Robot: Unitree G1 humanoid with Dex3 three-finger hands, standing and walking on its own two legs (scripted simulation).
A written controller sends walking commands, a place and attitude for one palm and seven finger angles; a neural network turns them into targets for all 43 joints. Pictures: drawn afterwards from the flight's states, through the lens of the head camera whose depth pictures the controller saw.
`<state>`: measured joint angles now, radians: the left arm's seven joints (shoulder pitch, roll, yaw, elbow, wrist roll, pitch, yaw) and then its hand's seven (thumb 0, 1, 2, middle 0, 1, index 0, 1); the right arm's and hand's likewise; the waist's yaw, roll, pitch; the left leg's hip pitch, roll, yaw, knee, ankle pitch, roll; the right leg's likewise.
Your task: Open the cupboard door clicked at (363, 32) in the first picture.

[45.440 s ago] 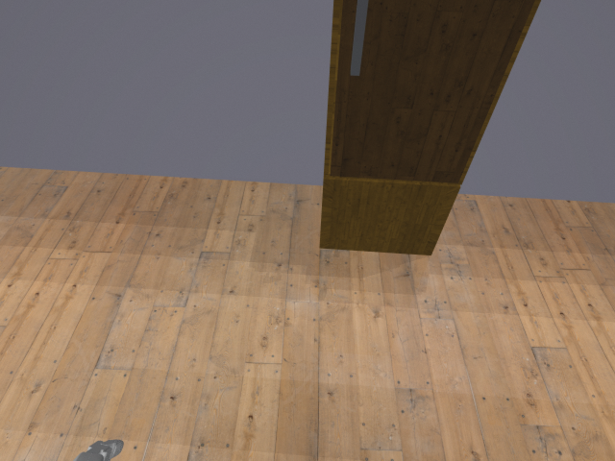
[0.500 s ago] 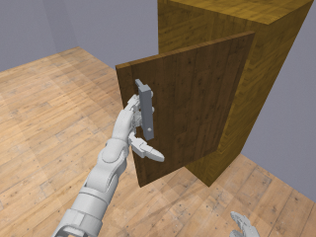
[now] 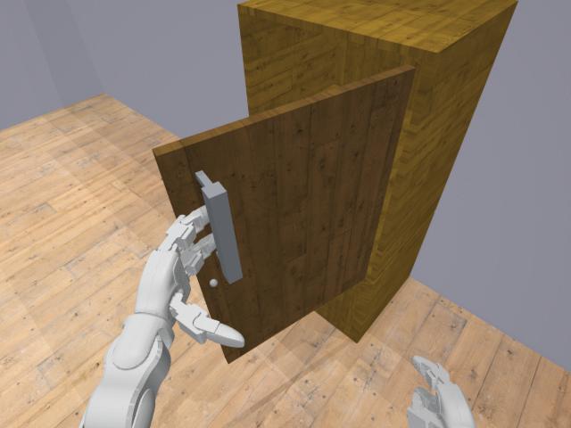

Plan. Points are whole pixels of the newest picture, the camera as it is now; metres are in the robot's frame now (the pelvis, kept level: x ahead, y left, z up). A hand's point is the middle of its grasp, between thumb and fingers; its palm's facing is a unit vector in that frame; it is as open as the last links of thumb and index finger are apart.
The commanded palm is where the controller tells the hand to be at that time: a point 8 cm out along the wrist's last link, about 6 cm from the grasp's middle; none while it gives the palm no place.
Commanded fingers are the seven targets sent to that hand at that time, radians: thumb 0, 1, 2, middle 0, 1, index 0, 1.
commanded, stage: slide the hand sideways off the handle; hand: left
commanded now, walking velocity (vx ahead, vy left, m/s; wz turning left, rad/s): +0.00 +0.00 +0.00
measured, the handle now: (218, 229) +0.35 +0.12 +0.12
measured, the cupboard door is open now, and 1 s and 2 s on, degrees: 75 75 75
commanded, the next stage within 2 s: draw the hand back to the body in 0.44 s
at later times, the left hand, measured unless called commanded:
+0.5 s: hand (144, 315) +0.22 +0.18 +0.11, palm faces +0.02 -1.00 -0.05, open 16.3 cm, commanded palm +0.19 +0.23 +0.12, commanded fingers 0.00 -0.50 0.30 -0.15 -0.30 -0.15 -0.30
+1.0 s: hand (104, 324) +0.20 +0.21 +0.13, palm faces +0.03 -1.00 -0.07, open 16.3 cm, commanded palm +0.16 +0.27 +0.14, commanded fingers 0.00 -0.36 0.36 -0.16 -0.30 -0.16 -0.30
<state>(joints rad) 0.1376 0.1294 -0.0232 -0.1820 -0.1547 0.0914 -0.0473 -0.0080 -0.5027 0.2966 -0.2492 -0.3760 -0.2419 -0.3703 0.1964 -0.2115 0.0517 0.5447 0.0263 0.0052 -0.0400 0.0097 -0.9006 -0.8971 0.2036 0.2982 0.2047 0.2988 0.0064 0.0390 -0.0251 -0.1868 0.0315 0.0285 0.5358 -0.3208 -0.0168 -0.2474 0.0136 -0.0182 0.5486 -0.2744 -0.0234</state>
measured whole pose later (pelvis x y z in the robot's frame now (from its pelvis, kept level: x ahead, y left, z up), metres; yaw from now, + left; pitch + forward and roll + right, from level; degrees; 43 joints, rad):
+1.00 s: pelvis -0.01 +0.02 +0.00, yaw +3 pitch -3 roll -1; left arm 0.31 0.26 0.19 -0.32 -0.28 0.07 -0.25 -0.01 -0.50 0.30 -0.15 -0.30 -0.15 -0.30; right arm 0.22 -0.24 0.08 0.60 0.04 -0.24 -0.09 0.01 -0.90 -0.90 0.21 0.30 0.21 0.30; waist 0.05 0.06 -0.02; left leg -0.22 0.00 -0.01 0.61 -0.34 0.02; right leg -0.24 -0.02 -0.05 0.56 -0.28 0.01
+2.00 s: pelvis +0.01 +0.02 +0.01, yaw +1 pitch -5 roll -1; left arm 0.45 0.32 0.31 -0.38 -0.05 -0.09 0.12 0.02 0.86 0.88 -0.21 -0.30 -0.21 -0.30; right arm 0.18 -0.23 0.01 0.66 -0.01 -0.11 -0.07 0.01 -0.90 -0.90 0.20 0.30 0.21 0.30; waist 0.07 0.07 0.04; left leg -0.05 0.01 0.01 0.41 -0.28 0.00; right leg -0.08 0.00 -0.03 0.38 -0.22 0.00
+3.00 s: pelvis -0.10 +0.04 -0.01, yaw +1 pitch -1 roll -1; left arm 0.51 0.38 0.43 -0.53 0.00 -0.24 0.17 0.02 0.88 0.90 -0.21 -0.30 -0.21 -0.30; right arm 0.23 -0.21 0.01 0.58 0.00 -0.09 -0.08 0.01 -0.90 -0.90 0.21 0.30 0.21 0.30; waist 0.00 0.00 0.06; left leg -0.42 -0.01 0.04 0.67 -0.25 0.05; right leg -0.44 -0.02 0.00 0.60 -0.18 0.03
